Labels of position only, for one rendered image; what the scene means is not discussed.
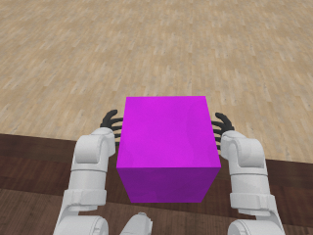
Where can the left robot forearm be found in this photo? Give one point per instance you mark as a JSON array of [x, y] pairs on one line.
[[86, 188]]

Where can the robot left upper arm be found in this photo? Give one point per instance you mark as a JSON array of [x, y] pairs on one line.
[[83, 225]]

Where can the robot left hand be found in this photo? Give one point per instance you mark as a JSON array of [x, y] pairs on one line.
[[108, 122]]

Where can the right robot forearm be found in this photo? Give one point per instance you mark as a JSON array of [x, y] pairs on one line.
[[250, 186]]

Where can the left robot thigh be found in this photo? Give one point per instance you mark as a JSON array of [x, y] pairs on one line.
[[138, 224]]

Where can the carton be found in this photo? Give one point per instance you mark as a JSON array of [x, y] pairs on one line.
[[167, 150]]

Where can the robot right upper arm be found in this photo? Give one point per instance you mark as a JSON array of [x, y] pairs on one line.
[[254, 227]]

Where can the robot right hand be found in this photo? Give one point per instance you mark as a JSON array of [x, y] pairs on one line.
[[226, 125]]

